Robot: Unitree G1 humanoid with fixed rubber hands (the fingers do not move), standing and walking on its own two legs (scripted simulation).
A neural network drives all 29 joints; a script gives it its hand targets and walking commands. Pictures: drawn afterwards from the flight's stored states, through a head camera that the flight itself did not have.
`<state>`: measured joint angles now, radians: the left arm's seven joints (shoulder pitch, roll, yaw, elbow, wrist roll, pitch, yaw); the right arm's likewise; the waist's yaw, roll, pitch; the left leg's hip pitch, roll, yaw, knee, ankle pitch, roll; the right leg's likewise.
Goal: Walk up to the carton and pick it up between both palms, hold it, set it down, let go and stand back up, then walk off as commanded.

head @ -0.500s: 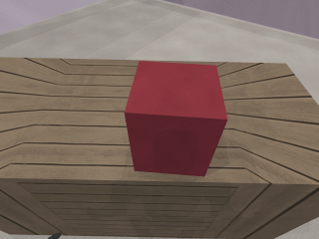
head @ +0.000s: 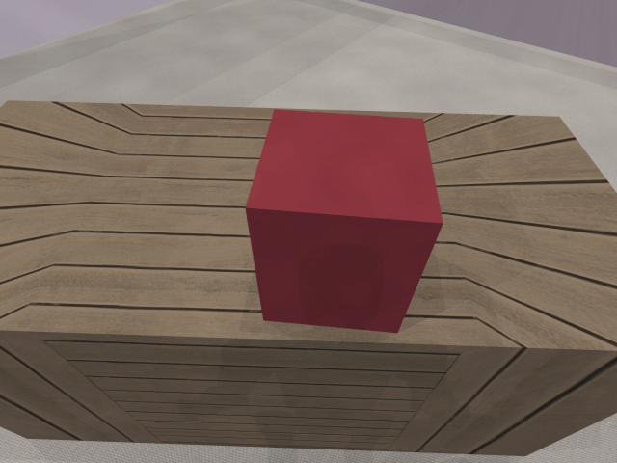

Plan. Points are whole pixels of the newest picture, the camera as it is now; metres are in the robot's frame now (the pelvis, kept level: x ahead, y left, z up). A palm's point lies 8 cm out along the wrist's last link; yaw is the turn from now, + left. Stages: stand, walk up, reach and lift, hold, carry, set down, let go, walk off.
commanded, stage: walk off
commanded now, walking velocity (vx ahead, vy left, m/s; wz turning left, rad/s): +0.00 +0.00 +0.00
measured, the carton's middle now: (338, 225) +0.43 -0.02 +0.06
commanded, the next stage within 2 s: none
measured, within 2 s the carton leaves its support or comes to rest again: neither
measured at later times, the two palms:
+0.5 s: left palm out of the picture -0.01 +0.26 -0.10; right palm out of the picture +0.05 -0.38 -0.15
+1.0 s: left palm out of the picture -0.07 +0.31 -0.13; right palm out of the picture -0.08 -0.35 -0.11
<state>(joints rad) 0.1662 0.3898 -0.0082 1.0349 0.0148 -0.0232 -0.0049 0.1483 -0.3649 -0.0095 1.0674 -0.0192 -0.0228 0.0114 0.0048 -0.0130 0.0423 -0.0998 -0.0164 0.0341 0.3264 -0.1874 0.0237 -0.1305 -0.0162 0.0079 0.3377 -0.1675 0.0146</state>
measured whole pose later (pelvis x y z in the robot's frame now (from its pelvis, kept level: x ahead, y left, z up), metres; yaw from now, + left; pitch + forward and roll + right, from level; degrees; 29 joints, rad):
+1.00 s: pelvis -0.19 -0.02 -0.03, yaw +1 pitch -4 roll +2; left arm 0.14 0.47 0.06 0.70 0.01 0.06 0.01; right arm 0.18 -0.44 -0.07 0.77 -0.03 0.04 0.02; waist 0.03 -0.07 0.24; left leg -0.29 -0.07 -0.09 0.69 -0.33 0.00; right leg -0.43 0.01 0.14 0.80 -0.35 0.01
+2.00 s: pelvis -0.53 -0.01 -0.02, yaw -1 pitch -1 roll -1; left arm 0.24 0.47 0.09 0.81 0.01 0.08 -0.03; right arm 0.23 -0.42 -0.07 0.76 -0.04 -0.01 -0.02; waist -0.01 -0.08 0.13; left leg -0.35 0.02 -0.07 0.64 -0.27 -0.01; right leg -0.34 0.08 0.14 1.00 -0.52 0.01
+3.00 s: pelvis -0.53 -0.04 -0.02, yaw +1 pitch +0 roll +1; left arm 0.14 0.41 0.03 0.87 0.00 -0.03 -0.02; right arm 0.16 -0.39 -0.03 0.91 0.00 -0.06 0.00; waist -0.01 -0.01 0.08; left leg -0.22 -0.03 -0.07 0.54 -0.31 -0.01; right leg -0.18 0.00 0.01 0.55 -0.36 -0.01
